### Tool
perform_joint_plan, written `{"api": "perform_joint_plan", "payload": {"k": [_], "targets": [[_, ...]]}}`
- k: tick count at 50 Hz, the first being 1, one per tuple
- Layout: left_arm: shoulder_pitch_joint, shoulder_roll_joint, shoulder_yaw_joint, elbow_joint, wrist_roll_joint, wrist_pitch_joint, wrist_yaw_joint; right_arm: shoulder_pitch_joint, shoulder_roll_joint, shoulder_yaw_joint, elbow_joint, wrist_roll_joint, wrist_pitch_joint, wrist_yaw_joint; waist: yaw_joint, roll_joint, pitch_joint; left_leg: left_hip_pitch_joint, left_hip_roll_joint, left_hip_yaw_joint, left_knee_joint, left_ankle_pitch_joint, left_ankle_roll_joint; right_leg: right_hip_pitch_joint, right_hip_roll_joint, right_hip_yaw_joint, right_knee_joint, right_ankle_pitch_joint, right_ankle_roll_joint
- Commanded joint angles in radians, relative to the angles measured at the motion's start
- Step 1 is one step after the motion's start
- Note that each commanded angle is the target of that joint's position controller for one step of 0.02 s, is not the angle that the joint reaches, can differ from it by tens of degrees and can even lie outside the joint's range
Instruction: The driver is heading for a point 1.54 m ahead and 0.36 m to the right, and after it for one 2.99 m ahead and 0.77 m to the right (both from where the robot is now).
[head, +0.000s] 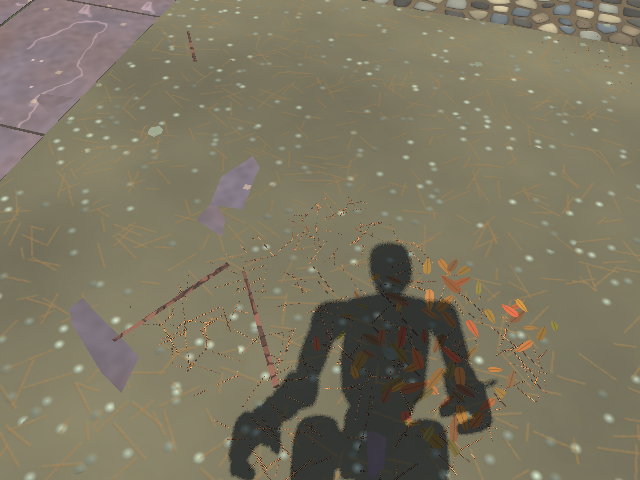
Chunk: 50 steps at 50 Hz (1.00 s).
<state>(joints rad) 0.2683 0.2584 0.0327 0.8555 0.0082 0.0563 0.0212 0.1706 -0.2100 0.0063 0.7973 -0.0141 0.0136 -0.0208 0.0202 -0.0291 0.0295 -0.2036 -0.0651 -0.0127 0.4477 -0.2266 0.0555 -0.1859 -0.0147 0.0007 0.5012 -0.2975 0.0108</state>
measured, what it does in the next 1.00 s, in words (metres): steps on the spot: right foot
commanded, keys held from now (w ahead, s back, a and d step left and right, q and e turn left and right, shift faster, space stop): no key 0.86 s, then w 0.14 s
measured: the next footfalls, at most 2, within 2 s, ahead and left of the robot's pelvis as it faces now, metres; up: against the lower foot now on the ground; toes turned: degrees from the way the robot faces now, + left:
right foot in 0.02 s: +0.02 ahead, -0.12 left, +0.00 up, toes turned +0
right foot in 1.58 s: +0.41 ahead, -0.07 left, +0.00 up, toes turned -5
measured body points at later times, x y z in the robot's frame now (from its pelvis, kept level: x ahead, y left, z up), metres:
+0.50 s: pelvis -0.01 -0.02 +0.01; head -0.01 -0.02 +0.46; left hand +0.01 +0.22 -0.15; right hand +0.00 -0.27 -0.15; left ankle +0.01 +0.09 -0.74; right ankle -0.02 -0.12 -0.74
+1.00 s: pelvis +0.00 -0.02 +0.00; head -0.01 -0.02 +0.45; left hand -0.03 +0.21 -0.16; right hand -0.02 -0.25 -0.16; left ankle +0.00 +0.09 -0.73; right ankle -0.02 -0.12 -0.74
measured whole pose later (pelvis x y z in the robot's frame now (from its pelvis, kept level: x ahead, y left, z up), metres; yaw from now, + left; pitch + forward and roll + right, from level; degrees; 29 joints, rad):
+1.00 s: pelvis +0.00 -0.02 +0.00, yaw +0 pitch -1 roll +0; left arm 0.34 0.16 0.01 1.13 0.01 0.01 0.03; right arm 0.31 -0.16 0.00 1.15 -0.02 0.01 -0.03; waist 0.01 0.00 -0.01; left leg -0.23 -0.03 -0.03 0.53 -0.38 0.05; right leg -0.16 0.04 0.01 0.45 -0.34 -0.06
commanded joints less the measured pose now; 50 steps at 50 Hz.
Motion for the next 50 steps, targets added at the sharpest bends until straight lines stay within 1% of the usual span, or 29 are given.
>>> {"api": "perform_joint_plan", "payload": {"k": [1, 2, 3, 4, 5, 6, 7, 9, 11, 17, 23, 32, 43, 44, 45, 46, 47, 48, 49, 50], "targets": [[0.059, 0.097, 0.010, -0.013, 0.017, -0.037, 0.016, 0.024, -0.117, -0.028, -0.020, 0.006, -0.017, -0.006, -0.008, 0.058, -0.081, -0.032, 0.193, -0.189, -0.059, 0.226, 0.033, 0.169, -0.103, 0.111, -0.193, 0.272, -0.024], [-0.001, 0.146, 0.020, -0.005, 0.005, -0.042, 0.010, 0.066, -0.106, -0.031, -0.007, 0.010, -0.017, 0.002, -0.073, -0.048, -0.034, -0.016, 0.112, -0.127, -0.110, 0.126, 0.016, 0.082, -0.126, 0.130, -0.141, 0.336, -0.053], [-0.022, 0.098, 0.011, -0.002, -0.001, -0.048, -0.002, 0.044, -0.123, -0.032, 0.026, 0.004, -0.013, -0.001, -0.036, -0.036, -0.023, 0.051, 0.103, -0.115, -0.118, 0.101, 0.005, 0.013, -0.118, 0.125, -0.156, 0.264, -0.057], [-0.013, 0.076, 0.004, 0.011, 0.001, -0.054, -0.006, 0.032, -0.133, -0.037, 0.041, 0.003, -0.010, -0.002, -0.023, -0.043, -0.003, 0.075, 0.109, -0.117, -0.108, 0.103, 0.005, -0.017, -0.102, 0.114, -0.177, 0.203, -0.047], [-0.012, 0.078, 0.003, 0.023, 0.004, -0.055, -0.004, 0.030, -0.139, -0.040, 0.054, 0.004, -0.010, -0.001, -0.022, -0.047, 0.001, 0.085, 0.117, -0.118, -0.100, 0.122, 0.008, -0.022, -0.090, 0.108, -0.192, 0.171, -0.042], [-0.004, 0.075, 0.001, 0.038, 0.003, -0.057, 0.000, 0.028, -0.140, -0.043, 0.066, 0.003, -0.009, 0.001, -0.020, -0.054, 0.006, 0.082, 0.121, -0.120, -0.097, 0.136, 0.012, -0.018, -0.085, 0.105, -0.198, 0.167, -0.040], [0.001, 0.075, 0.001, 0.052, 0.001, -0.058, 0.003, 0.034, -0.132, -0.041, 0.079, 0.003, -0.010, 0.001, -0.021, -0.047, 0.006, 0.074, 0.125, -0.122, -0.105, 0.137, 0.010, -0.008, -0.084, 0.104, -0.200, 0.160, -0.042], [0.001, 0.070, 0.000, 0.072, 0.001, -0.059, 0.005, 0.044, -0.119, -0.038, 0.113, 0.004, -0.014, -0.002, -0.018, -0.013, 0.008, 0.056, 0.124, -0.122, -0.121, 0.123, 0.003, 0.010, -0.084, 0.104, -0.201, 0.146, -0.046], [-0.001, 0.066, -0.002, 0.090, 0.002, -0.059, 0.007, 0.050, -0.114, -0.036, 0.144, 0.005, -0.014, -0.004, -0.016, 0.004, 0.017, 0.046, 0.122, -0.121, -0.132, 0.105, -0.003, 0.011, -0.085, 0.107, -0.206, 0.121, -0.051], [0.001, 0.055, -0.007, 0.146, 0.002, -0.059, 0.010, 0.076, -0.104, -0.031, 0.220, 0.005, -0.014, -0.009, -0.017, 0.025, 0.027, 0.035, 0.123, -0.119, -0.146, 0.084, -0.013, 0.005, -0.082, 0.111, -0.216, 0.085, -0.060], [0.013, 0.036, -0.016, 0.191, 0.002, -0.060, 0.011, 0.106, -0.092, -0.023, 0.276, 0.005, -0.014, -0.012, -0.020, 0.027, 0.032, 0.031, 0.126, -0.116, -0.145, 0.075, -0.015, -0.006, -0.076, 0.111, -0.218, 0.076, -0.063], [0.044, 0.007, -0.027, 0.239, 0.001, -0.062, 0.014, 0.139, -0.064, -0.013, 0.328, 0.005, -0.015, -0.017, -0.022, 0.022, 0.038, 0.028, 0.130, -0.110, -0.136, 0.081, -0.016, -0.020, -0.068, 0.108, -0.213, 0.085, -0.063], [0.083, -0.021, -0.032, 0.273, 0.002, -0.065, 0.019, 0.160, -0.031, -0.008, 0.360, 0.005, -0.017, -0.021, -0.021, 0.027, 0.043, 0.024, 0.133, -0.103, -0.126, 0.095, -0.016, -0.024, -0.064, 0.105, -0.201, 0.108, -0.063], [0.094, -0.023, -0.033, 0.276, 0.003, -0.064, 0.019, 0.169, -0.026, -0.007, 0.363, 0.005, -0.016, -0.021, -0.020, 0.024, 0.022, 0.031, 0.123, -0.098, -0.128, 0.024, -0.015, -0.018, -0.057, 0.105, -0.210, 0.027, -0.065], [0.098, -0.008, -0.026, 0.276, 0.004, -0.061, 0.019, 0.170, -0.032, -0.011, 0.361, 0.003, -0.014, -0.021, -0.019, 0.015, 0.030, 0.015, 0.103, -0.086, -0.109, -0.072, -0.010, -0.031, -0.046, 0.109, -0.213, -0.086, -0.073], [0.102, 0.013, -0.016, 0.271, 0.004, -0.056, 0.018, 0.170, -0.042, -0.017, 0.354, 0.001, -0.010, -0.019, -0.017, -0.001, 0.042, -0.016, 0.075, -0.066, -0.070, -0.208, 0.003, -0.050, -0.037, 0.119, -0.207, -0.241, -0.092], [0.108, 0.025, -0.009, 0.264, 0.006, -0.049, 0.016, 0.164, -0.045, -0.021, 0.343, -0.006, -0.007, -0.016, -0.012, -0.015, 0.075, -0.076, 0.057, -0.058, -0.037, -0.329, 0.016, -0.077, -0.046, 0.149, -0.216, -0.386, -0.115], [0.128, 0.028, -0.004, 0.262, 0.007, -0.046, 0.014, 0.146, -0.037, -0.021, 0.327, -0.012, -0.006, -0.011, 0.001, -0.031, 0.118, -0.148, 0.045, -0.051, 0.003, -0.380, 0.022, -0.085, -0.073, 0.200, -0.240, -0.481, -0.140], [0.162, 0.033, 0.002, 0.267, 0.007, -0.045, 0.014, 0.123, -0.011, -0.017, 0.308, -0.016, -0.011, -0.006, 0.017, -0.064, 0.139, -0.210, 0.030, -0.026, 0.072, -0.350, 0.020, -0.059, -0.122, 0.276, -0.278, -0.533, -0.169], [0.193, 0.047, 0.011, 0.276, 0.009, -0.047, 0.015, 0.107, 0.017, -0.012, 0.292, -0.022, -0.020, 0.001, 0.025, -0.113, 0.139, -0.247, 0.017, 0.029, 0.170, -0.249, 0.012, -0.021, -0.194, 0.369, -0.333, -0.557, -0.205]]}}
